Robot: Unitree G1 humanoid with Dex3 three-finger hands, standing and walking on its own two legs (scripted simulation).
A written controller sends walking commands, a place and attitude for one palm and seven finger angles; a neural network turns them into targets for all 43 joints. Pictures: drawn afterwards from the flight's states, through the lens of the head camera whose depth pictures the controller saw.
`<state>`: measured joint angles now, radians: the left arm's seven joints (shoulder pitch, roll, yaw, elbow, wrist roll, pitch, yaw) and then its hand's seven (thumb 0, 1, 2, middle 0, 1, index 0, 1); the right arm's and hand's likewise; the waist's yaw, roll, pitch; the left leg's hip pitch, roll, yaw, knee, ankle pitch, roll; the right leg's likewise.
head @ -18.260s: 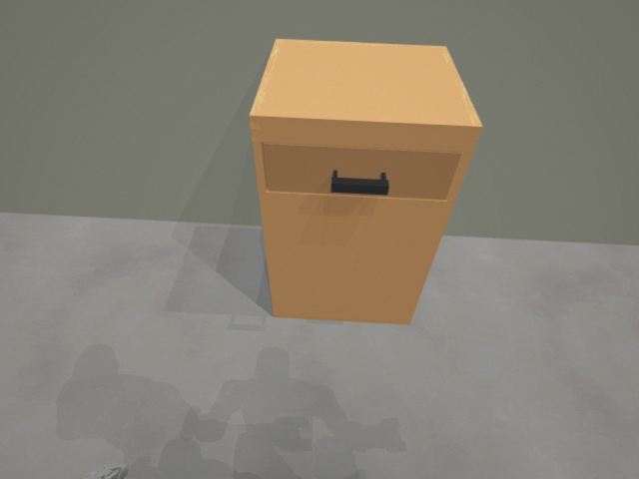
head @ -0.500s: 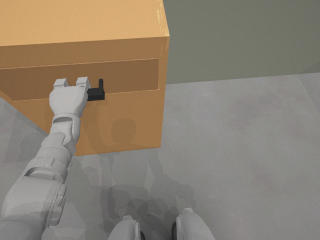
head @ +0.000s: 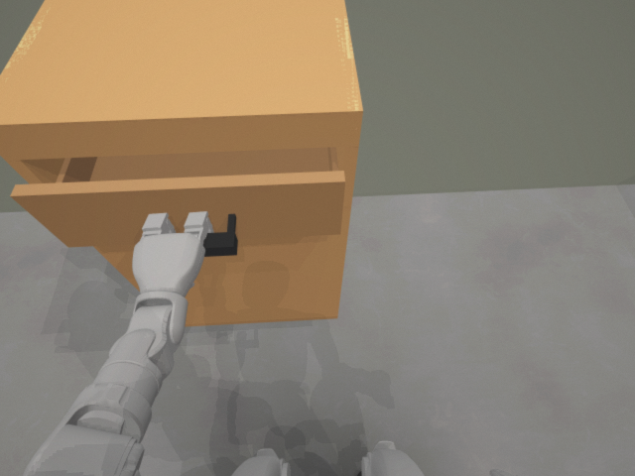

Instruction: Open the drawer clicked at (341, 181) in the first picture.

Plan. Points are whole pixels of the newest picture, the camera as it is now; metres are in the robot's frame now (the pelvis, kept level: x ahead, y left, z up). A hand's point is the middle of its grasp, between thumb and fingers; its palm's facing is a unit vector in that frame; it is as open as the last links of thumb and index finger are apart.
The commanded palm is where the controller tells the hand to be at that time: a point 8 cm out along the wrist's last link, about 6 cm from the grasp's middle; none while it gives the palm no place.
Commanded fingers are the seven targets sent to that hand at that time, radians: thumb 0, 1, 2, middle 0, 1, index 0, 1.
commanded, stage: pull the drawer open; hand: left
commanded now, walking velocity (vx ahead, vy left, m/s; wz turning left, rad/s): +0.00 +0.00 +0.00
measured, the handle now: (191, 233) +0.45 +0.20 -0.03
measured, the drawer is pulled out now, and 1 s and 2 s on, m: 0.06 0.18 0.30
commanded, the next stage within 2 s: none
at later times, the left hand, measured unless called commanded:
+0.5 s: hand (179, 310) +0.34 +0.20 -0.05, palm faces -0.03 -0.04 -1.00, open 6.0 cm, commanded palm +0.30 +0.20 +0.00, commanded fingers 0.00 0.90 0.90 -0.40 -1.35 -0.40 -1.35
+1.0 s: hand (173, 360) +0.27 +0.19 -0.05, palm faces -0.04 -0.05 -1.00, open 6.0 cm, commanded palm +0.23 +0.20 +0.00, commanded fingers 0.00 0.90 0.90 -0.40 -1.35 -0.40 -1.35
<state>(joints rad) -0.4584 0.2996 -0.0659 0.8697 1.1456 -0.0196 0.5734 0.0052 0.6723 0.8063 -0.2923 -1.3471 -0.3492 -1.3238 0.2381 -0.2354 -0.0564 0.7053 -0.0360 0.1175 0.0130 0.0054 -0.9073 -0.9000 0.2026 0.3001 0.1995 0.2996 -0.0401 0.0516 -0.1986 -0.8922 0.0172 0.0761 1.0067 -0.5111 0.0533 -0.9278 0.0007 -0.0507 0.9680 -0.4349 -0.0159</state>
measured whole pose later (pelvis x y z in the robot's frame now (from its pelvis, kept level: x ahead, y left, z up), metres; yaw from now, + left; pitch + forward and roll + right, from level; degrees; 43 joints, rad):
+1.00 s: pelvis +0.00 -0.02 +0.01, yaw +0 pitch +17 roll +0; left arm 0.05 0.26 -0.13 0.43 1.14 0.06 0.57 0.02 0.67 0.79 -0.28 -1.35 -0.38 -1.33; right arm 0.16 -0.22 -0.03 0.63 -0.03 0.08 -0.01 0.01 -0.91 -0.90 0.20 0.30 0.20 0.30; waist 0.00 0.04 -0.18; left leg -0.76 0.02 0.08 0.97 -0.51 0.03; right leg -0.81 0.01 -0.05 0.96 -0.45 -0.04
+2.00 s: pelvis -0.01 -0.04 -0.02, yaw +1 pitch +17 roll +2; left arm 0.52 0.29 -0.06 0.04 1.13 -0.07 0.58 0.04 0.67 0.74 -0.26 -1.33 -0.39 -1.32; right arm 0.12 -0.23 -0.01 0.55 -0.06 0.05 0.01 0.01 -0.91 -0.90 0.20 0.30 0.20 0.30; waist 0.04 0.03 -0.19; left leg -0.85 0.02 0.07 1.10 -0.55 0.00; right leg -0.92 0.01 -0.05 1.13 -0.51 -0.07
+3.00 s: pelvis -0.03 -0.05 -0.02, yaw +2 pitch +17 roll +2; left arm 0.42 0.31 -0.06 0.12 1.11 -0.07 0.61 0.00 -0.48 0.31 -0.35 -1.24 -0.32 -1.20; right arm 0.13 -0.24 -0.02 0.57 -0.05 0.05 -0.02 0.01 -0.91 -0.90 0.20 0.30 0.20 0.30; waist 0.04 0.04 -0.18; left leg -0.87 0.02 0.04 1.10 -0.52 -0.01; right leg -0.93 0.01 -0.08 1.11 -0.49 -0.09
